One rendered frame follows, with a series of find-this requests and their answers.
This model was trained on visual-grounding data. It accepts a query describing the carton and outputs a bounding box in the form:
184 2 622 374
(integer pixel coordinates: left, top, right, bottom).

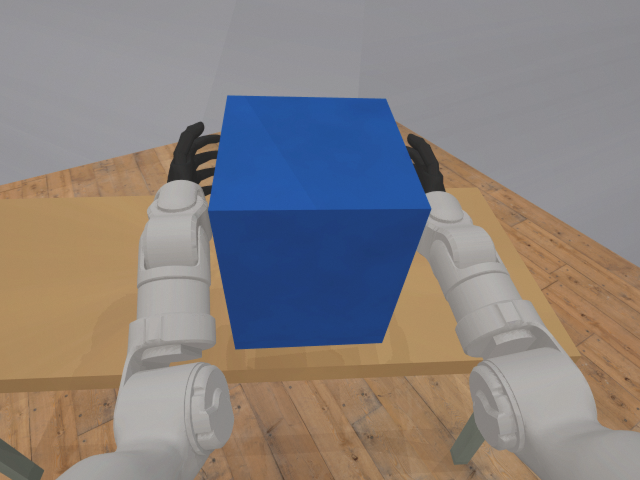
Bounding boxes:
208 95 431 349

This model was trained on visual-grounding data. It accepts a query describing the table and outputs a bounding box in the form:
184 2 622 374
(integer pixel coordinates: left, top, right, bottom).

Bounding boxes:
0 187 581 480

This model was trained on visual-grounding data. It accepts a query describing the robot left forearm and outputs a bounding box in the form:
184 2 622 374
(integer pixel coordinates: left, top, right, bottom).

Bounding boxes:
113 180 216 445

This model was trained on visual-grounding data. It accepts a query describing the right robot hand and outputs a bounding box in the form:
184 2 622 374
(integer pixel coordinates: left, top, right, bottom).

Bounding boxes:
406 134 446 194

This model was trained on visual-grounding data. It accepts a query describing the robot right forearm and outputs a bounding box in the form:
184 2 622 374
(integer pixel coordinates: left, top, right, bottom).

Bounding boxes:
416 191 597 417

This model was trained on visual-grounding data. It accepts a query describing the left robot hand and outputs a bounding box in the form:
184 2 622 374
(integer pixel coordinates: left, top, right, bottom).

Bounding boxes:
167 122 220 196

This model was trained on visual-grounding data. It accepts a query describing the left robot upper arm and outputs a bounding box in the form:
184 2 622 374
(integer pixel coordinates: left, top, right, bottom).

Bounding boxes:
56 362 234 480

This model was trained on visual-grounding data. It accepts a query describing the right robot upper arm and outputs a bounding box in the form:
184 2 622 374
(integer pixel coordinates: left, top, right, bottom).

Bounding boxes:
469 347 640 480

